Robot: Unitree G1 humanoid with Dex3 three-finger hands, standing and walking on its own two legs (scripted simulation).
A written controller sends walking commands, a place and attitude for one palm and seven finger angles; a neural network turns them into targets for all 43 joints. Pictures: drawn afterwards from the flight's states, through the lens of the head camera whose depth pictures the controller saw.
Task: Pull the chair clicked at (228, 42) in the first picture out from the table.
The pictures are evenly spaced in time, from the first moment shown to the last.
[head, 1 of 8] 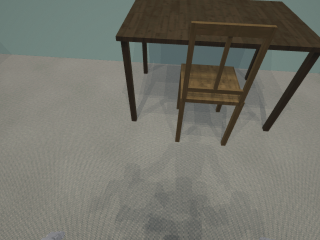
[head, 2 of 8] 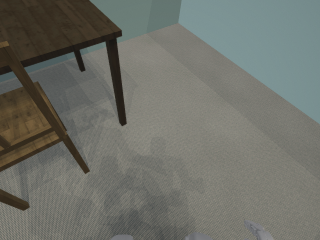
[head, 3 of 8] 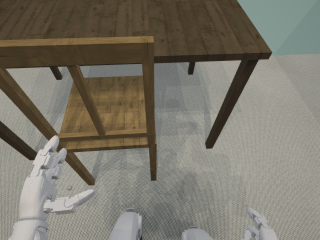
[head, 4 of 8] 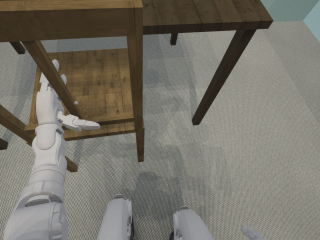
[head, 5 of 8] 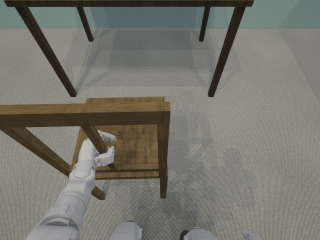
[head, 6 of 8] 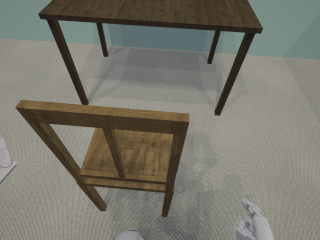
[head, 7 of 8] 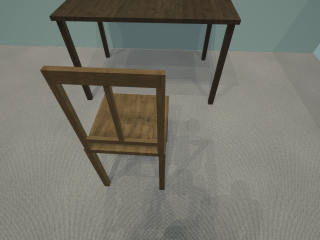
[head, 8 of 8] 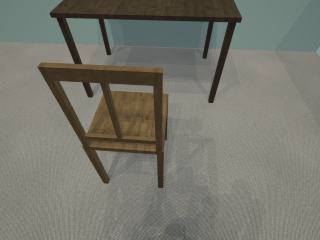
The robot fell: no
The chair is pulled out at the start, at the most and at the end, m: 0.00 0.63 0.62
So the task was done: yes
